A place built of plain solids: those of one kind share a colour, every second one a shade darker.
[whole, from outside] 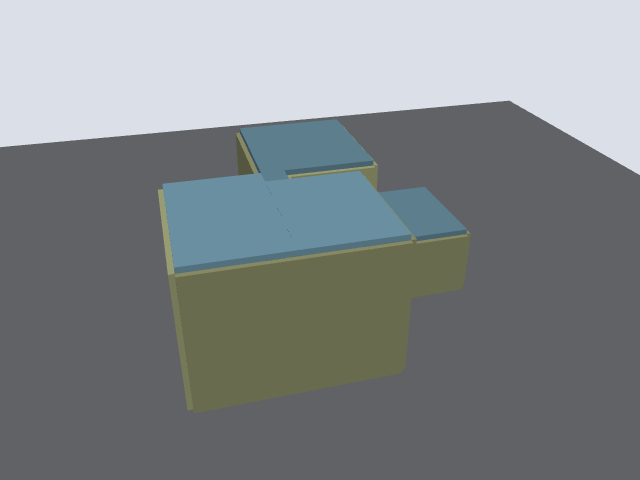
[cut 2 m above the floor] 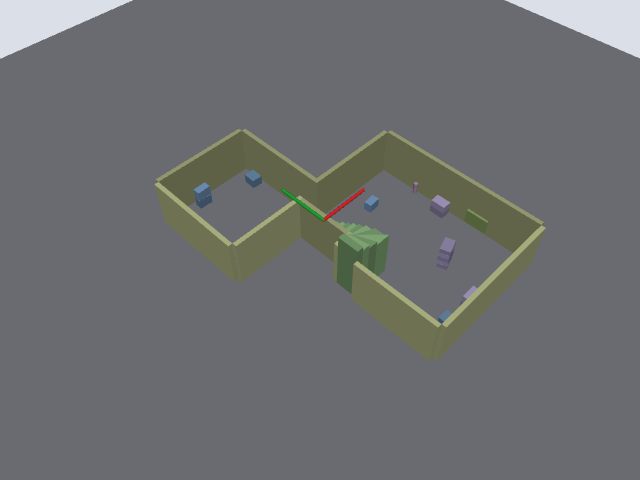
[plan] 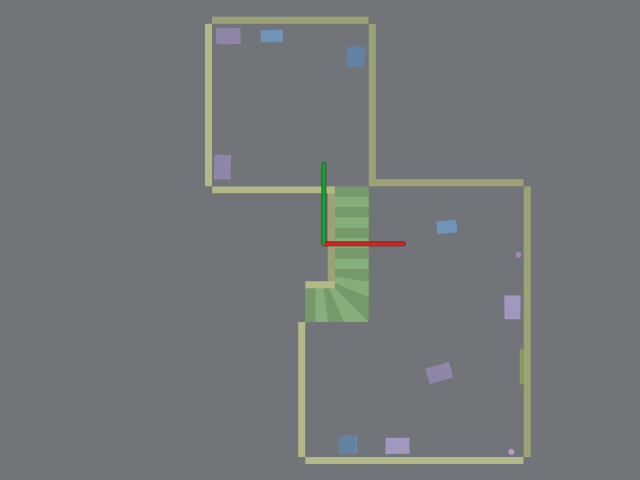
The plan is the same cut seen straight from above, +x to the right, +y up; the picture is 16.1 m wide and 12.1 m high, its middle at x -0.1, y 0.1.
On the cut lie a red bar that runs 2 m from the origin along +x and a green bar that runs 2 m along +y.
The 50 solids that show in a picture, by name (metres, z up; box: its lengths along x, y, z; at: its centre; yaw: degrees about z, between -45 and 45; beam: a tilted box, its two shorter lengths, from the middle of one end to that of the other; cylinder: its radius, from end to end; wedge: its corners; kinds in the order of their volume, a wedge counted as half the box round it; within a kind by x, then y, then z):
{
 "wall_1": {"box": [0.18, 4.1, 2.49], "at": [-2.91, 3.5, 1.19]},
 "wall_2": {"box": [4.74, 0.18, 2.3], "at": [-2.84, -2.06, 3.83]},
 "wall_3": {"box": [4.74, 0.18, 2.3], "at": [-2.84, 2.34, 3.83]},
 "wall_4": {"box": [3.1, 0.18, 2.49], "at": [-1.27, 1.36, 1.19]},
 "wall_5": {"box": [3.95, 0.18, 2.49], "at": [-0.85, 5.64, 1.19]},
 "wall_6": {"box": [0.18, 3.4, 5.03], "at": [-0.56, -3.67, 2.46]},
 "wall_7": {"box": [0.18, 3.37, 2.3], "at": [-0.38, 0.56, 3.83]},
 "wall_8": {"box": [0.75, 0.18, 5.03], "at": [-0.1, -1.03, 2.46]},
 "wall_9": {"box": [0.18, 2.57, 5.03], "at": [0.19, 0.17, 2.46]},
 "wall_10": {"box": [0.18, 4.1, 2.49], "at": [1.22, 3.5, 1.19]},
 "wall_11": {"box": [5.5, 0.18, 5.03], "at": [2.28, -5.46, 2.46]},
 "wall_12": {"box": [3.91, 0.18, 5.03], "at": [3.08, 1.54, 2.46]},
 "wall_13": {"box": [0.18, 6.82, 5.03], "at": [5.12, -1.96, 2.46]},
 "roof_1": {"box": [4.74, 4.22, 0.2], "at": [-2.84, 0.14, 5.08]},
 "roof_2": {"box": [3.95, 4.1, 0.2], "at": [-0.85, 3.5, 2.54]},
 "roof_3": {"box": [0.75, 0.85, 0.2], "at": [-0.1, -1.54, 5.08]},
 "roof_4": {"box": [5.5, 3.4, 0.2], "at": [2.28, -3.67, 5.08]},
 "roof_5": {"box": [4.76, 3.42, 0.2], "at": [2.65, -0.26, 5.08]},
 "tread_1": {"wedge": [[-0.48, -1.97, -0.05], [-0.48, -1.97, 2.47], [-0.48, -1.12, -0.05], [-0.48, -1.12, 2.46], [-0.21, -1.97, -0.05], [-0.21, -1.97, 2.47], [-0.21, -1.12, -0.05], [-0.21, -1.12, 2.46]]},
 "tread_2": {"wedge": [[-0.22, -1.12, -0.05], [-0.22, -1.12, 2.3], [-0.21, -1.97, -0.05], [-0.21, -1.97, 2.3], [-0.02, -1.12, -0.05], [-0.02, -1.12, 2.3], [0.11, -1.97, -0.05], [0.11, -1.97, 2.3]]},
 "tread_3": {"wedge": [[-0.02, -1.12, -0.05], [-0.02, -1.12, 2.13], [0.11, -1.97, -0.05], [0.11, -1.97, 2.13], [0.14, -1.12, -0.05], [0.14, -1.12, 2.13], [0.5, -1.97, -0.05], [0.5, -1.97, 2.13]]},
 "tread_4": {"wedge": [[0.13, -1.12, -0.05], [0.13, -1.12, 1.96], [0.28, -1.12, -0.05], [0.28, -1.12, 1.96], [0.5, -1.97, -0.05], [0.5, -1.97, 1.96], [1.13, -1.97, -0.05], [1.13, -1.97, 1.96]]},
 "tread_5": {"wedge": [[0.28, -1.12, -0.05], [0.28, -1.12, 1.79], [0.28, -0.98, -0.05], [0.28, -0.98, 1.79], [1.13, -1.97, -0.05], [1.13, -1.97, 1.8], [1.13, -1.34, -0.05], [1.13, -1.34, 1.8]]},
 "tread_6": {"wedge": [[0.28, -0.98, -0.05], [0.28, -0.98, 1.63], [0.28, -0.82, -0.05], [0.28, -0.82, 1.63], [1.13, -1.35, -0.05], [1.13, -1.35, 1.63], [1.13, -0.95, -0.05], [1.13, -0.95, 1.63]]},
 "tread_7": {"wedge": [[0.28, -0.83, -0.05], [0.28, -0.83, 1.46], [0.28, -0.63, -0.05], [0.28, -0.63, 1.46], [1.13, -0.95, -0.05], [1.13, -0.95, 1.46], [1.13, -0.63, -0.05], [1.13, -0.63, 1.46]]},
 "tread_8": {"wedge": [[0.28, -0.63, -0.05], [0.28, -0.63, 1.29], [0.28, -0.37, -0.05], [0.28, -0.37, 1.29], [1.13, -0.63, -0.05], [1.13, -0.63, 1.29], [1.13, -0.37, -0.05], [1.13, -0.37, 1.29]]},
 "tread_9": {"wedge": [[0.28, -0.37, -0.05], [0.28, -0.37, 1.12], [0.28, -0.11, -0.05], [0.28, -0.11, 1.12], [1.13, -0.37, -0.05], [1.13, -0.37, 1.13], [1.13, -0.11, -0.05], [1.13, -0.11, 1.13]]},
 "tread_10": {"wedge": [[0.28, -0.11, -0.05], [0.28, -0.11, 0.96], [0.28, 0.15, -0.05], [0.28, 0.15, 0.96], [1.13, -0.11, -0.05], [1.13, -0.11, 0.96], [1.13, 0.15, -0.05], [1.13, 0.15, 0.96]]},
 "tread_11": {"wedge": [[0.28, 0.15, -0.05], [0.28, 0.15, 0.79], [0.28, 0.41, -0.05], [0.28, 0.41, 0.79], [1.13, 0.15, -0.05], [1.13, 0.15, 0.79], [1.13, 0.41, -0.05], [1.13, 0.41, 0.79]]},
 "tread_12": {"wedge": [[0.28, 0.41, -0.05], [0.28, 0.41, 0.62], [0.28, 0.67, -0.05], [0.28, 0.67, 0.62], [1.13, 0.41, -0.05], [1.13, 0.41, 0.62], [1.13, 0.67, -0.05], [1.13, 0.67, 0.62]]},
 "tread_13": {"wedge": [[0.28, 0.67, -0.05], [0.28, 0.67, 0.45], [0.28, 0.93, -0.05], [0.28, 0.93, 0.45], [1.13, 0.67, -0.05], [1.13, 0.67, 0.46], [1.13, 0.93, -0.05], [1.13, 0.93, 0.46]]},
 "tread_14": {"wedge": [[0.28, 0.93, -0.05], [0.28, 0.93, 0.29], [0.28, 1.19, -0.05], [0.28, 1.19, 0.29], [1.13, 0.93, -0.05], [1.13, 0.93, 0.29], [1.13, 1.19, -0.05], [1.13, 1.19, 0.29]]},
 "tread_15": {"wedge": [[0.28, 1.19, -0.05], [0.28, 1.19, 0.12], [0.28, 1.45, -0.05], [0.28, 1.45, 0.12], [1.13, 1.19, -0.05], [1.13, 1.19, 0.12], [1.13, 1.45, -0.05], [1.13, 1.45, 0.12]]},
 "crate_1": {"box": [0.4, 0.6, 0.2], "at": [-2.55, 1.94, 0.9], "yaw": 1.5},
 "crate_2": {"box": [0.6, 0.4, 0.2], "at": [-2.4, 5.24, 0.3], "yaw": 1.1},
 "crate_3": {"box": [0.6, 0.4, 0.3], "at": [1.85, -5.09, 0.75]},
 "crate_4": {"box": [0.6, 0.4, 0.2], "at": [2.9, -3.25, 0.5], "yaw": 16.9},
 "crate_5": {"box": [0.6, 0.4, 0.2], "at": [2.9, -3.25, 0.7], "yaw": 16.8},
 "crate_6": {"box": [0.6, 0.4, 0.2], "at": [2.9, -3.25, 0.9], "yaw": 18.3},
 "crate_7": {"box": [0.6, 0.4, 0.25], "at": [2.91, -3.25, 0.07], "yaw": 18.3},
 "crate_8": {"box": [0.6, 0.4, 0.2], "at": [2.91, -3.25, 0.3], "yaw": 15.9},
 "crate_9": {"box": [0.4, 0.6, 0.3], "at": [4.75, -1.6, 0.45], "yaw": 0.4},
 "crate_10": {"box": [0.4, 0.6, 0.35], "at": [4.76, -1.6, 0.12], "yaw": -1.7},
 "carton_1": {"box": [0.56, 0.31, 0.47], "at": [-1.32, 5.23, 0.18], "yaw": -1.8},
 "carton_2": {"box": [0.56, 0.31, 0.42], "at": [-1.31, 5.24, 0.62], "yaw": 1.8},
 "carton_3": {"box": [0.43, 0.45, 0.41], "at": [0.59, -5.04, 0.61], "yaw": -1.0},
 "carton_4": {"box": [0.44, 0.52, 0.44], "at": [0.8, 4.72, 0.17], "yaw": -2.1},
 "carton_5": {"box": [0.5, 0.32, 0.44], "at": [3.1, 0.43, 0.17], "yaw": 4.9},
 "radiator_1": {"box": [0.1, 0.9, 0.6], "at": [4.98, -3.09, 0.45]},
 "extinguisher_1": {"cylinder": 0.07, "from": [4.9, -0.28, 0.0], "to": [4.9, -0.28, 0.52]}
}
